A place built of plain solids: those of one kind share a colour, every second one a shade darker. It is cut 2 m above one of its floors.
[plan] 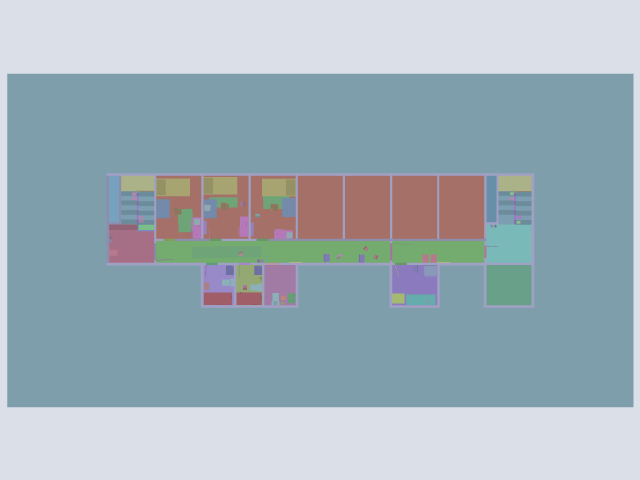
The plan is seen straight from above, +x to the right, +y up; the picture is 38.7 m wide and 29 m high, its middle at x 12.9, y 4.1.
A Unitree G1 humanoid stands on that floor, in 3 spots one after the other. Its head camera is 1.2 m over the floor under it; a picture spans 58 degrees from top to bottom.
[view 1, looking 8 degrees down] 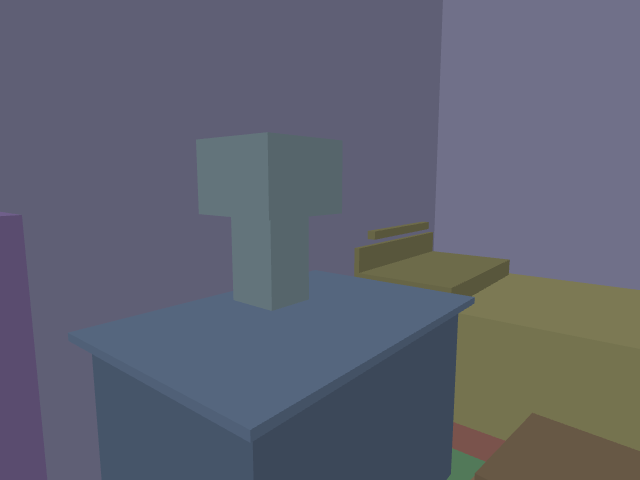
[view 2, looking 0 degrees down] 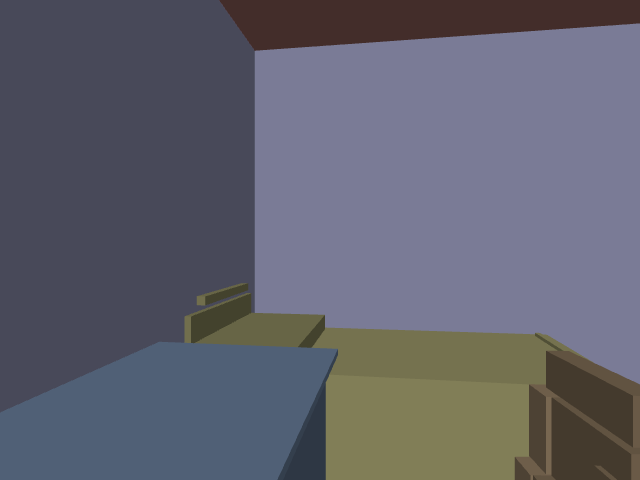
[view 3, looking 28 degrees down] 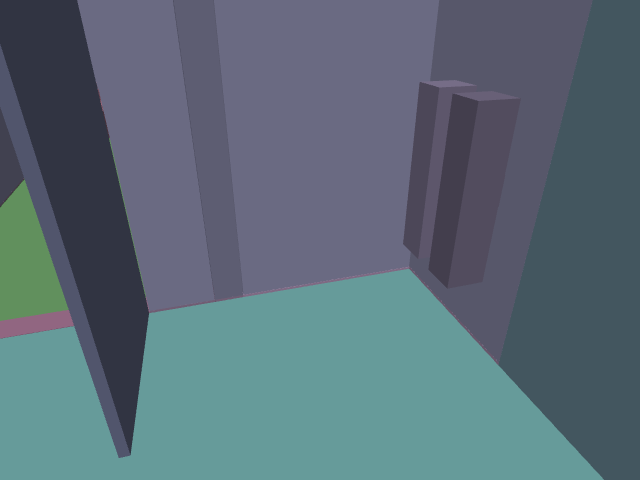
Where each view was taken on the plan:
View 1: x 7.22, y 4.92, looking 129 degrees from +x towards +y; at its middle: wall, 2.19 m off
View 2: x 4.03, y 4.78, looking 99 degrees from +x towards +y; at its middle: wall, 3.25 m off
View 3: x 24.68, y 4.03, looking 163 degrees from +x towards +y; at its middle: wall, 2.03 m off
